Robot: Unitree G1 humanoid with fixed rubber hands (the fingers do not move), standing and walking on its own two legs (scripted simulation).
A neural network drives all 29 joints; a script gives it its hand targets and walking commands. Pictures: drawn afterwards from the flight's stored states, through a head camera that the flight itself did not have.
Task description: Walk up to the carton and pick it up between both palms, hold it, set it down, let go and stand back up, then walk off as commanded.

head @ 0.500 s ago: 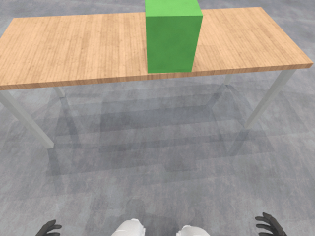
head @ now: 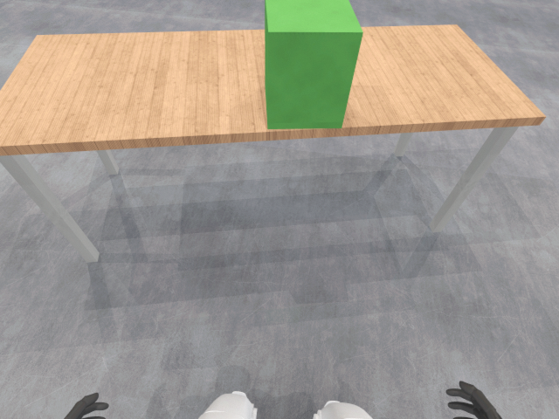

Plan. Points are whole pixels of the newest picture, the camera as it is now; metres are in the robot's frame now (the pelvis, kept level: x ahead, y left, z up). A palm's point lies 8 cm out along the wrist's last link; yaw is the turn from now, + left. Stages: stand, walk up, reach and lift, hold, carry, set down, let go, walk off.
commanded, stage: walk off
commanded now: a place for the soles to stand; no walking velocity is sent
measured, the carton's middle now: (305, 63) +0.92 -0.04 +0.02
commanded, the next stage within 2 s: stand in 0.64 s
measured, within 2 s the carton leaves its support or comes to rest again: neither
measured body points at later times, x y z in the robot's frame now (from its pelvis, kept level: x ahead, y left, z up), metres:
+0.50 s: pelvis -0.02 +0.00 +0.00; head +0.02 +0.01 +0.44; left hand +0.08 +0.32 -0.11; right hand +0.11 -0.29 -0.10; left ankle +0.05 +0.12 -0.70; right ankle +0.03 -0.12 -0.70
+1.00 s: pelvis -0.02 +0.00 +0.00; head +0.01 +0.00 +0.45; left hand +0.09 +0.31 -0.10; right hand +0.12 -0.29 -0.10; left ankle +0.04 +0.12 -0.70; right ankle +0.03 -0.12 -0.70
